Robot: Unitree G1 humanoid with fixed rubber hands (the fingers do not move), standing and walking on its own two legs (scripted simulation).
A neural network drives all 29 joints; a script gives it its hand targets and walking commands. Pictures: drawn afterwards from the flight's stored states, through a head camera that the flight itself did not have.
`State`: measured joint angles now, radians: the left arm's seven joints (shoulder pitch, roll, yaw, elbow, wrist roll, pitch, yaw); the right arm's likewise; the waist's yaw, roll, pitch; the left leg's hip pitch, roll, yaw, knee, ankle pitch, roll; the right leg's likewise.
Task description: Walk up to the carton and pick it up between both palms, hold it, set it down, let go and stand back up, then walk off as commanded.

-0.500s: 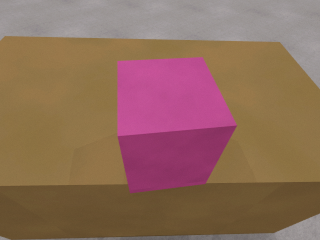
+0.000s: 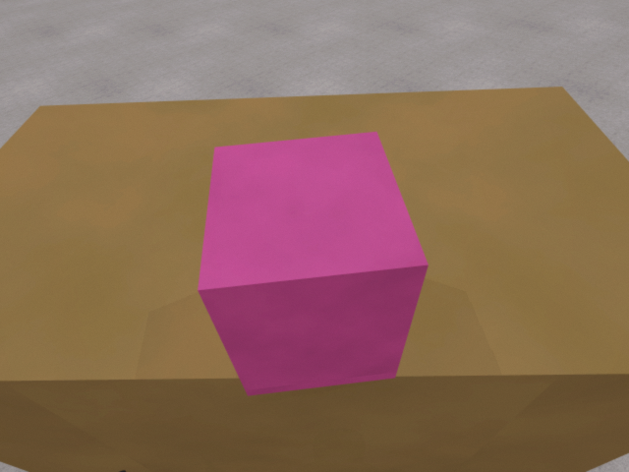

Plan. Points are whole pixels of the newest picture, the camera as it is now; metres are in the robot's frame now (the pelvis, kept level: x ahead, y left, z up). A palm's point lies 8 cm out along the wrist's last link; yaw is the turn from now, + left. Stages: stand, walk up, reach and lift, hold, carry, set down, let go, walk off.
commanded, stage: walk up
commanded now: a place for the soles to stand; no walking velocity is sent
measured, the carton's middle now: (309, 268) +0.37 +0.03 +0.08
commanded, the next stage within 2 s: none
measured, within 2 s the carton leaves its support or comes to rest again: neither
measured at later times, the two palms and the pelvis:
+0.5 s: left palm out of the picture +0.06 +0.32 -0.11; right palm out of the picture +0.09 -0.33 -0.10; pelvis -0.03 -0.01 +0.00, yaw +0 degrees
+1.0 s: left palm out of the picture +0.02 +0.26 -0.10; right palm out of the picture +0.06 -0.33 -0.10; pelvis -0.04 -0.04 +0.02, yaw +1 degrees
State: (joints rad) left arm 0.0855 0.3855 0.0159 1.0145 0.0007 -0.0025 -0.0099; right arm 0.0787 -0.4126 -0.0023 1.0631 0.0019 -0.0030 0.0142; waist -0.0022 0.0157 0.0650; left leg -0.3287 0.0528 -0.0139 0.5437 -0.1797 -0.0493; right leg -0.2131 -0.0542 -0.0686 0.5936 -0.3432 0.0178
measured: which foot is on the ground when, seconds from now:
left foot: down 0.00-0.54, up 0.56-0.74, down 0.76-1.00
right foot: down 0.00-1.00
